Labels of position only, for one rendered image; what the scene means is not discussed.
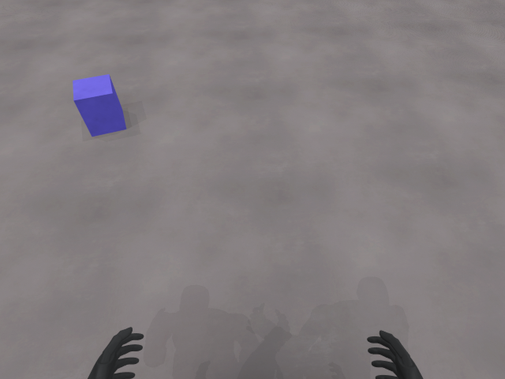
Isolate robot left hand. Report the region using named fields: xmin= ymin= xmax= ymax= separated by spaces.
xmin=88 ymin=327 xmax=144 ymax=379

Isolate robot right hand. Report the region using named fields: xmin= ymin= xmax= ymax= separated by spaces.
xmin=367 ymin=330 xmax=423 ymax=379

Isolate carton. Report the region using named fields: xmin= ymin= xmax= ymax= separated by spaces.
xmin=73 ymin=74 xmax=126 ymax=137

